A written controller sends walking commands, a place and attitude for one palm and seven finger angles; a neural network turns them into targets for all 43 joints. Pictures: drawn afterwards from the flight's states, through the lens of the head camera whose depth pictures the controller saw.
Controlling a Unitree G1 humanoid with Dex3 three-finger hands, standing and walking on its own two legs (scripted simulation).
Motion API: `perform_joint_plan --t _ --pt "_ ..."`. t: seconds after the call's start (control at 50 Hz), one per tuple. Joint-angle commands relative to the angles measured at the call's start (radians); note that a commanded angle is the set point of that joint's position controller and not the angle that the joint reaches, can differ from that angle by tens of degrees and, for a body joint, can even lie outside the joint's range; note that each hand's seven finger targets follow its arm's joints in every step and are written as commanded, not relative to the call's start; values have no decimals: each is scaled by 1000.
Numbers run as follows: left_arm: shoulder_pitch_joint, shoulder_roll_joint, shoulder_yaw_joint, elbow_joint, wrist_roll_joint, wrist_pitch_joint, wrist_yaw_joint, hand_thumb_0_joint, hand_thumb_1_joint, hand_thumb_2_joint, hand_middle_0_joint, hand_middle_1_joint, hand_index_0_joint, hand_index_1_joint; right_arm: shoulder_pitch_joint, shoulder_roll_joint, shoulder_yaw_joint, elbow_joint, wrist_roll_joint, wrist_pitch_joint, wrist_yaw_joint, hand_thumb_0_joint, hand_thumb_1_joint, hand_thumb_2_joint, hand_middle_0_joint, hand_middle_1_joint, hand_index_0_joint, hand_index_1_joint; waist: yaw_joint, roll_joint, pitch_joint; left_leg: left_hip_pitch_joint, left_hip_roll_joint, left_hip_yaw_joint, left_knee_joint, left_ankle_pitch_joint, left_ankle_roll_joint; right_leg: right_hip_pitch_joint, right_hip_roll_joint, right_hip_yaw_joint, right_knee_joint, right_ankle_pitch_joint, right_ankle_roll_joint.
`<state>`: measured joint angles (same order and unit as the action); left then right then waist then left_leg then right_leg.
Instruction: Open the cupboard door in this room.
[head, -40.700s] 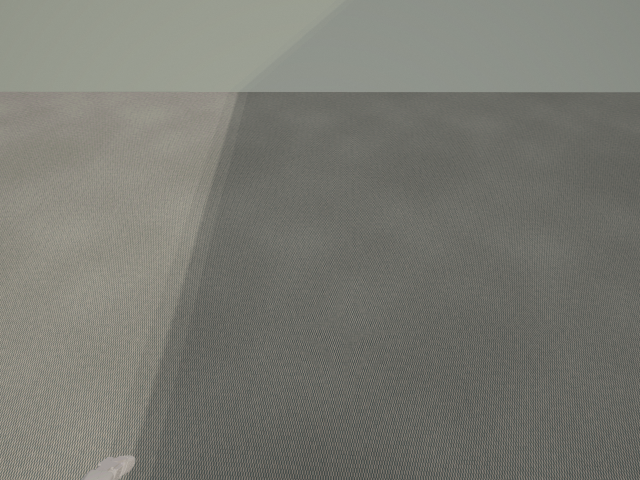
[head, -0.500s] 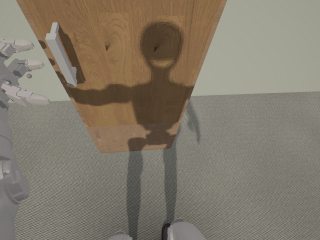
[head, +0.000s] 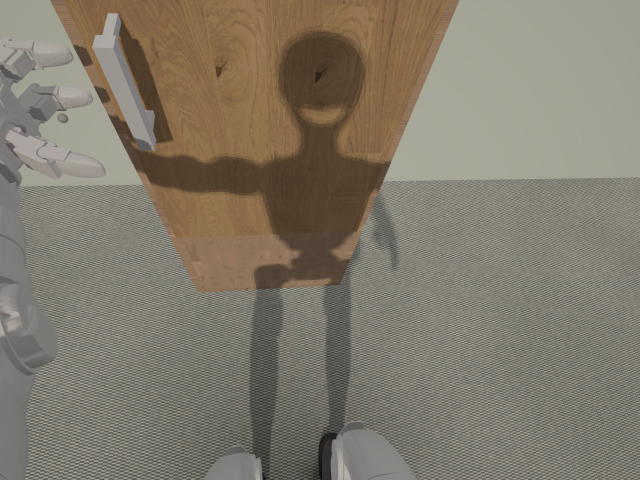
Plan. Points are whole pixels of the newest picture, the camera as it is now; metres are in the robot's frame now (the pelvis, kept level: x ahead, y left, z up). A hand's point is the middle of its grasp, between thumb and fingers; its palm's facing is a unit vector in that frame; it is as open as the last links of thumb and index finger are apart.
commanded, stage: move the hooked fingers beside the handle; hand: left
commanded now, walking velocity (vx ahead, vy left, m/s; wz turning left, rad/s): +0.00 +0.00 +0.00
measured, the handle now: (131, 88) +0.56 +0.18 +0.10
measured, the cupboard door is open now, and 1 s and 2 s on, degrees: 0 0 0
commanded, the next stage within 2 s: slide the fingers in behind the handle in 0.24 s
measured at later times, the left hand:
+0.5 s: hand (63, 124) +0.51 +0.25 +0.10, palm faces -0.03 -1.00 -0.01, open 14.0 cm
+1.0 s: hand (107, 124) +0.51 +0.20 +0.10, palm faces -0.02 -1.00 -0.03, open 14.0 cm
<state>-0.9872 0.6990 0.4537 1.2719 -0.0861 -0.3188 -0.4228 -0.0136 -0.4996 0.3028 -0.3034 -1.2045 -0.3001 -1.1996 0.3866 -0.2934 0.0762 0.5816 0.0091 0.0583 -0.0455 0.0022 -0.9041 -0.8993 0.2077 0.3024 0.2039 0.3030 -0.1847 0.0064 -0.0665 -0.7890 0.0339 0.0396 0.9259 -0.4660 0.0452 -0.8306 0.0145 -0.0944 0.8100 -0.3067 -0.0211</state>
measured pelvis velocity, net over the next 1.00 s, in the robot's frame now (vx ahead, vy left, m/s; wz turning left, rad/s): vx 0.01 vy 0.00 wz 0.00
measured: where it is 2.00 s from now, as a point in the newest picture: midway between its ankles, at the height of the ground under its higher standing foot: outside the picture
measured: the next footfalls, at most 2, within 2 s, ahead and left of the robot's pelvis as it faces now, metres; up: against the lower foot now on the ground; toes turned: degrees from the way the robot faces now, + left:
none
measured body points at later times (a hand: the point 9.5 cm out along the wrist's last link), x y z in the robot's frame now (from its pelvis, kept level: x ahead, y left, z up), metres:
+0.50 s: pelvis +0.01 +0.01 +0.00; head +0.13 +0.03 +0.44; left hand +0.50 +0.30 +0.11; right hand +0.00 -0.27 -0.10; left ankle -0.02 +0.08 -0.69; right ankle +0.04 -0.11 -0.69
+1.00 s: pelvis +0.01 +0.00 +0.00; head +0.12 +0.01 +0.44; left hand +0.50 +0.26 +0.11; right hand +0.01 -0.27 -0.11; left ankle -0.02 +0.08 -0.69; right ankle +0.04 -0.11 -0.69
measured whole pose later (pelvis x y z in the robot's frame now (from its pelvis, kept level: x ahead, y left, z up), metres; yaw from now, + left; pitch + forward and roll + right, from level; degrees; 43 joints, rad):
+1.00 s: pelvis +0.01 +0.00 +0.00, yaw +0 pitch +18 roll -3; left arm -0.89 0.55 0.41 1.15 -0.11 -0.34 -0.33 -0.01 -0.50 0.30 -0.30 -1.20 -0.30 -1.20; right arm 0.42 -0.28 0.05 0.59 0.00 0.07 -0.02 0.00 -0.90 -0.90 0.21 0.30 0.20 0.30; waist -0.16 0.03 -0.09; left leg -0.75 0.03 0.05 0.90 -0.47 0.04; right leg -0.80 0.02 -0.08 0.80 -0.32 -0.03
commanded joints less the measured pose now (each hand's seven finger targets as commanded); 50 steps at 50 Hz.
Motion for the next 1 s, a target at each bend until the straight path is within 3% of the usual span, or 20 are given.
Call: perform_joint_plan --t 0.0,0.1,0.16,0.3,0.36,0.4,0.42,0.44,0.5,0.52,0.54,0.58,0.6,0.68,0.74,0.78,0.84,0.88,0.92,0.98 --pt "-387 326 48 -184 -30 -41 -24 0 -500 300 -300 -1200 -300 -1200 193 -197 -68 -48 -2 -10 -12 0 -900 -900 200 300 200 300 10 152 -455 178 -9 -81 -125 396 -20 312 22 81 -48 274 -7" --pt "-375 309 58 -278 -64 -65 -51 0 -500 300 -300 -1200 -300 -1200 217 -200 -82 -47 -7 2 -5 0 -900 -900 200 300 200 300 16 182 -518 272 3 -92 -122 499 -31 287 32 68 -47 309 -10" --pt "-334 297 64 -264 -75 -56 -52 0 -500 300 -300 -1200 -300 -1200 219 -201 -84 -46 -6 12 -1 0 -900 -900 200 300 200 300 20 142 -475 240 2 -85 -131 460 -23 294 35 67 -58 291 -8" --pt "-336 331 80 -291 -44 -54 -14 0 -500 300 -300 -1200 -300 -1200 223 -195 -86 -48 -10 21 1 0 -900 -900 200 300 200 300 27 185 -447 245 0 -85 -136 481 -29 282 33 65 -54 293 -10" --pt "-340 267 39 -322 -55 -66 -12 0 -500 300 -300 -1200 -300 -1200 216 -190 -88 -54 -8 19 4 0 -900 -900 200 300 200 300 18 189 -455 276 2 -86 -137 485 -31 271 34 63 -59 285 -9" --pt "-344 237 32 -343 -70 -77 -17 0 -500 300 -300 -1200 -300 -1200 220 -190 -93 -47 -10 16 6 0 -900 -900 200 300 200 300 17 197 -495 344 9 -99 -125 568 -43 246 38 56 -54 301 -9" --pt "-323 232 34 -333 -73 -76 -19 0 -500 300 -300 -1200 -300 -1200 216 -190 -95 -46 -9 17 6 0 -900 -900 200 300 200 300 23 204 -489 345 10 -97 -122 576 -46 240 38 56 -54 300 -9" --pt "-322 210 23 -323 -81 -72 -20 0 -500 300 -300 -1200 -300 -1200 214 -189 -95 -42 -9 17 7 0 -900 -900 200 300 200 300 12 165 -477 340 11 -98 -122 567 -41 241 39 54 -57 304 -6" --pt "-335 152 -18 -332 -80 -59 -13 0 -500 300 -300 -1200 -300 -1200 204 -183 -95 -39 -7 15 9 0 -900 -900 200 300 200 300 14 217 -462 372 12 -106 -122 607 -51 202 36 48 -54 293 -8" --pt "-335 122 -37 -316 -76 -50 -6 0 -500 300 -300 -1200 -300 -1200 206 -181 -94 -35 -10 14 11 0 -900 -900 200 300 200 300 6 202 -447 373 14 -111 -121 610 -53 183 37 42 -54 284 -7" --pt "-334 138 -26 -305 -71 -45 6 0 -500 300 -300 -1200 -300 -1200 206 -182 -95 -30 -10 15 11 0 -900 -900 200 300 200 300 10 183 -422 358 14 -114 -124 597 -53 183 37 41 -55 275 -7" --pt "-333 118 -29 -336 -73 -49 27 0 -500 300 -300 -1200 -300 -1200 206 -179 -96 -41 -12 13 14 0 -900 -900 200 300 200 300 13 162 -447 369 12 -117 -123 628 -52 201 37 40 -50 296 -9" --pt "-346 130 -18 -355 -67 -55 39 0 -500 300 -300 -1200 -300 -1200 202 -178 -99 -38 -13 13 14 0 -900 -900 200 300 200 300 19 186 -479 386 14 -117 -119 649 -60 203 34 43 -45 304 -7" --pt "-344 112 -16 -330 -67 -68 74 0 -500 300 -300 -1200 -300 -1200 189 -171 -95 -45 -13 7 18 0 -900 -900 200 300 200 300 13 105 -437 300 2 -99 -120 553 -38 258 34 53 -46 318 -6" --pt "-350 146 0 -332 -42 -76 92 0 -500 300 -300 -1200 -300 -1200 183 -167 -91 -47 -13 6 20 0 -900 -900 200 300 200 300 27 121 -451 266 -5 -91 -128 508 -34 295 27 62 -40 320 -6" --pt "-340 113 -19 -339 -39 -83 97 0 -500 300 -300 -1200 -300 -1200 181 -162 -91 -56 -13 2 21 0 -900 -900 200 300 200 300 28 146 -462 287 -4 -90 -123 533 -36 283 28 62 -36 323 -9" --pt "-342 150 3 -299 -39 -77 98 0 -500 300 -300 -1200 -300 -1200 175 -165 -88 -50 -9 2 19 0 -900 -900 200 300 200 300 21 101 -438 220 -10 -76 -129 441 -24 323 26 73 -47 314 -4" --pt "-385 125 -20 -336 -44 -83 93 0 -500 300 -300 -1200 -300 -1200 175 -163 -87 -54 -9 -5 17 0 -900 -900 200 300 200 300 15 127 -459 229 -14 -76 -130 435 -21 332 25 78 -45 321 -7" --pt "-368 122 -16 -354 -41 -93 92 0 -500 300 -300 -1200 -300 -1200 178 -162 -91 -50 -10 -8 17 0 -900 -900 200 300 200 300 29 168 -512 281 -11 -81 -127 485 -30 325 25 74 -41 332 -8" --pt "-344 85 -29 -354 -62 -96 91 0 -500 300 -300 -1200 -300 -1200 186 -162 -95 -44 -11 -12 20 0 -900 -900 200 300 200 300 19 117 -505 288 -7 -83 -125 507 -27 330 30 69 -48 349 -7"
